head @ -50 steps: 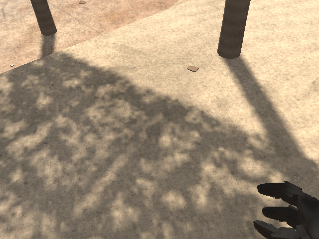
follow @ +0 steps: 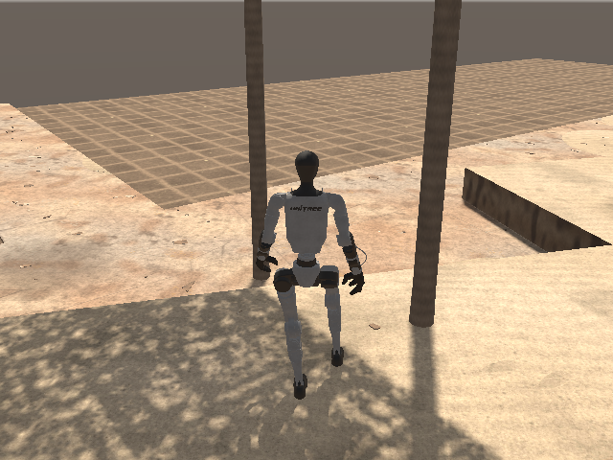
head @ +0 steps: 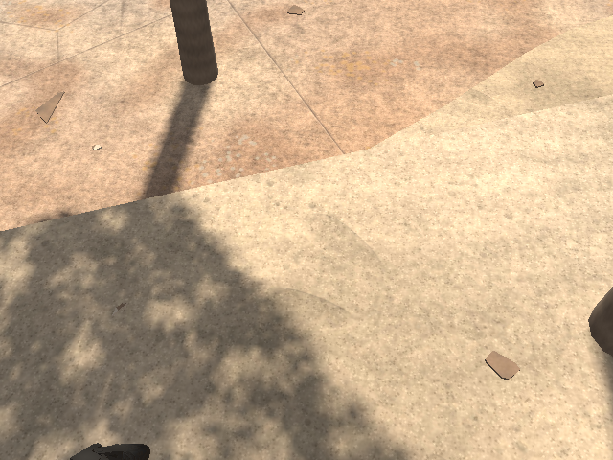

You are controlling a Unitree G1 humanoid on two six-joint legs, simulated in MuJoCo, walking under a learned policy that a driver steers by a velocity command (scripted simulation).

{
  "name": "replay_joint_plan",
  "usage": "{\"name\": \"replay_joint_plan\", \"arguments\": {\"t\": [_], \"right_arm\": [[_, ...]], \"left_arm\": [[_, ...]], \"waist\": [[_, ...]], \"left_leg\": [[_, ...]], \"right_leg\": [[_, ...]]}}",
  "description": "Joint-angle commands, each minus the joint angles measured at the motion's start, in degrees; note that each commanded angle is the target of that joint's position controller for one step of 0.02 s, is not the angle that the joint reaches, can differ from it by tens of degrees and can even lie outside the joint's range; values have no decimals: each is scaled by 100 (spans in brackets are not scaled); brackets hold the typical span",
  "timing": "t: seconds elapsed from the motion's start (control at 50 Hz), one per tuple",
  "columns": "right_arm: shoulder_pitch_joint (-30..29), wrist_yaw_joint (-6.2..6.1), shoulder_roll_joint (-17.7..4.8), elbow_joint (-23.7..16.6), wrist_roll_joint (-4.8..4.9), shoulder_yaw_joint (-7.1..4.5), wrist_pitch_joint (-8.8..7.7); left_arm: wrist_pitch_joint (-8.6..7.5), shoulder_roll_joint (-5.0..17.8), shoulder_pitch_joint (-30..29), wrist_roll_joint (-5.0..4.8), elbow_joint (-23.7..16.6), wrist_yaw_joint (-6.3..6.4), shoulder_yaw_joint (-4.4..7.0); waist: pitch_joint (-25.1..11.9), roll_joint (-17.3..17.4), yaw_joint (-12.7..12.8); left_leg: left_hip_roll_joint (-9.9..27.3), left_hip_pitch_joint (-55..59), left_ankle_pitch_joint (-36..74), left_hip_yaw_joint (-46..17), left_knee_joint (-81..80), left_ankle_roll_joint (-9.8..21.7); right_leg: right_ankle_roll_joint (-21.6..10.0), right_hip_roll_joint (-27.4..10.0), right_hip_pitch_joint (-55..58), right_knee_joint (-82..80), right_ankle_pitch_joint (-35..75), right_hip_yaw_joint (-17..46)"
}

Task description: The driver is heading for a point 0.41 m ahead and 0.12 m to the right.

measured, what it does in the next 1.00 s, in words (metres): walks ahead, turning right: right foot, then left foot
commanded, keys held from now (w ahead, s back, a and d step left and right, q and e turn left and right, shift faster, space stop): e+shift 0.30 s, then shift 0.70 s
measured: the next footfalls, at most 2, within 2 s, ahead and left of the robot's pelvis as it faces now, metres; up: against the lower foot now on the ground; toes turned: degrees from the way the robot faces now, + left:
right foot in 0.16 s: +0.35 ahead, -0.12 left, +0.00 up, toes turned -4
left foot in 0.74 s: +0.38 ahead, +0.10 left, +0.00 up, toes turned -25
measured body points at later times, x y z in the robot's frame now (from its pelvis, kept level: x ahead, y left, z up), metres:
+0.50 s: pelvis +0.23 -0.05 +0.00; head +0.26 -0.08 +0.44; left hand +0.47 +0.17 -0.08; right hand +0.31 -0.35 -0.11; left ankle +0.36 +0.12 -0.65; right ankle +0.31 -0.11 -0.74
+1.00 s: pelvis +0.30 +0.01 +0.00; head +0.33 +0.03 +0.45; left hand +0.54 +0.21 -0.11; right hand +0.35 -0.28 -0.09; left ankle +0.34 +0.12 -0.74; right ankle +0.22 -0.12 -0.70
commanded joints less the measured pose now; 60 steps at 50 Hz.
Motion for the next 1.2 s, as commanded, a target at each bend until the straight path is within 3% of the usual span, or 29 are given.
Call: {"name": "replay_joint_plan", "arguments": {"t": [0.02,0.08,0.12,0.14,0.16,0.18,0.2,0.22,0.24,0.26,0.32,0.38,0.48,0.56,0.68,0.74,0.76,0.78,0.8,0.84,0.9,0.96,1.0,1.04,1.08,1.1,1.12,1.16,1.2], "right_arm": [[-39,-205,-870,-310,-40,-193,-134],[-101,-308,-959,-310,-62,-221,40],[-382,-382,-1008,-479,-74,-270,193],[-713,-402,-985,-634,-96,-278,268],[-1117,-377,-912,-806,-104,-258,299],[-470,-203,-79,-926,-375,-86,300],[646,-51,-226,-995,-124,-25,245],[311,7,-886,-965,-14,-121,233],[-476,-16,-1018,-1122,-49,-177,272],[-761,-72,-899,-1211,-127,-169,338],[-606,-131,-687,-1219,-133,-178,451],[-541,-279,-605,-1103,-189,-192,419],[-867,-397,-641,-1181,-66,-243,506],[-1001,-375,-642,-1233,-67,-252,437],[-773,-178,-669,-1071,2,-274,250],[-346,-67,-614,-841,-37,-306,186],[-302,-73,-903,-864,-143,-359,183],[-607,-95,-1290,-928,-238,-440,223],[-524,-88,-842,-944,-280,-350,220],[-570,-105,-829,-923,-181,-353,224],[-952,-101,-708,-991,-98,-279,278],[-1011,-36,-594,-932,-76,-252,350],[-780,-20,-678,-852,-66,-273,391],[-806,-26,-604,-822,17,-230,422],[-614,6,-626,-746,-23,-234,324],[-459,67,-606,-756,-137,-223,227],[-422,108,-571,-696,-146,-217,169],[-903,103,-566,-683,-116,-215,179],[-920,51,-481,-657,-98,-204,248]], "left_arm": [[-111,204,-117,5,-164,-176,76],[-102,584,-174,-39,-332,-405,255],[-60,877,678,17,-178,-504,442],[-19,1053,1561,26,40,-488,559],[18,1186,2438,43,212,-408,632],[13,1378,2126,132,105,-330,570],[6,1683,1386,398,-381,-269,587],[132,1454,781,286,-760,-207,633],[270,1089,571,131,-857,-127,522],[356,1005,461,31,-895,-83,467],[469,1008,198,68,-1001,-1,482],[590,1094,570,120,-900,81,498],[813,951,473,114,-949,213,417],[829,786,511,165,-904,195,376],[840,791,433,158,-848,73,389],[816,643,391,27,-765,51,341],[760,547,644,59,-716,45,324],[673,481,1008,97,-700,-8,333],[595,731,522,129,-793,-11,396],[635,857,122,35,-765,29,513],[815,549,469,-4,-527,43,486],[859,239,355,27,-463,42,371],[848,275,211,-12,-456,34,375],[822,289,436,-50,-294,55,395],[790,582,491,134,-276,58,428],[793,930,522,192,-296,93,500],[788,911,516,170,-171,59,534],[742,541,489,210,-171,9,453],[686,513,455,196,-160,39,426]], "waist": [[-668,104,-145],[-768,515,-110],[-1118,684,318],[-1350,675,793],[-1430,168,1366],[-1413,-1645,533],[-2780,-1634,71],[-2679,-634,271],[-1820,283,370],[-1379,786,227],[-884,152,-40],[-1384,-71,140],[-1376,-478,340],[-1158,-691,468],[-1134,-695,478],[-1032,-457,139],[-1112,50,262],[-1085,1395,656],[-1114,1520,231],[-1011,1108,64],[-861,865,275],[-896,1117,236],[-948,1177,83],[-940,1044,226],[-952,731,224],[-1076,84,16],[-1127,-452,-11],[-865,-126,247],[-630,-187,232]], "left_leg": [[1127,-522,3930,63,-632,-40],[1306,198,3855,168,-78,-368],[1429,371,4824,228,946,-547],[1422,80,5039,271,1932,-654],[1014,-661,3569,374,3929,-865],[24,-2389,-2334,181,6033,-1104],[-158,-3248,-2307,-1071,7308,-1213],[259,-3443,-1598,-1309,7134,-991],[426,-3548,-1068,-1166,6603,-915],[557,-3397,-806,-1102,6136,-921],[733,-2782,-542,-990,4749,-1001],[757,-2654,-389,-801,4372,-1287],[941,-2952,6,-867,4068,-1463],[1051,-2855,-200,-844,3519,-1467],[970,-1575,-636,-614,1862,-1289],[1006,-340,975,-590,-189,-1010],[1614,286,1937,-1000,-116,-754],[2439,566,3551,-1812,128,-73],[2851,212,3459,-2300,-143,508],[2661,307,3120,-2178,-102,581],[2299,-35,3625,-1597,61,398],[1882,-63,3599,-1161,156,227],[1964,142,3528,-1356,202,335],[1953,135,3174,-1465,238,298],[1792,-267,2265,-1460,185,-101],[1527,-593,1583,-1189,289,-329],[1210,-476,883,-808,216,-548],[1103,-482,532,-636,374,-708],[1090,-581,625,-624,420,-721]], "right_leg": [[-76,549,1554,-1776,2390,-580],[-161,788,1588,-2416,2508,-645],[-288,1141,2239,-2249,1786,-834],[-432,1208,3013,-2229,1527,-772],[-731,813,3883,-2689,2166,-184],[-1304,-153,4805,-2217,4835,1598],[-2473,-1307,5806,-3095,3242,4498],[-2381,-1191,5345,-3481,697,4446],[-2023,-772,4299,-3724,-691,3848],[-1741,-479,3465,-3935,-1352,3569],[-1382,231,2255,-3984,-879,2671],[-1350,215,2487,-3528,1236,2215],[-1066,273,2845,-3459,-227,2269],[-1242,141,3062,-3393,-394,2464],[-1410,15,3167,-3153,1196,2649],[-1099,308,2932,-2882,1225,2519],[-765,591,2436,-2458,247,2151],[-390,1329,1760,-1839,-1519,1275],[-83,1336,1617,-1482,-2202,879],[250,1176,1330,-270,-2540,640],[489,974,1475,476,-2317,471],[508,747,2019,-744,-1932,92],[492,704,2258,-1500,-1764,-13],[366,709,2700,-2670,-909,-147],[144,463,3515,-3280,532,273],[-48,153,3901,-2825,1523,480],[-264,245,3602,-2594,890,388],[-227,333,3243,-2760,175,406],[-157,373,3064,-2787,130,394]]}}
